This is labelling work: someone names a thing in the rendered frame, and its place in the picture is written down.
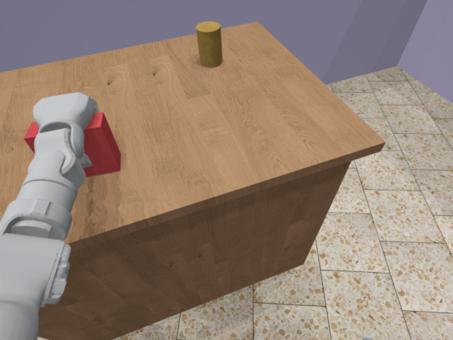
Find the robot left forearm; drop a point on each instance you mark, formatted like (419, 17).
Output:
(44, 203)

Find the table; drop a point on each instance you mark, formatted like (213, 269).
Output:
(226, 174)

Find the robot left upper arm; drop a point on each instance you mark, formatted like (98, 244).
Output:
(33, 272)

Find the robot left hand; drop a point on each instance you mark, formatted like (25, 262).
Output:
(76, 107)

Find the sponge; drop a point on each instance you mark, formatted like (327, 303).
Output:
(99, 145)

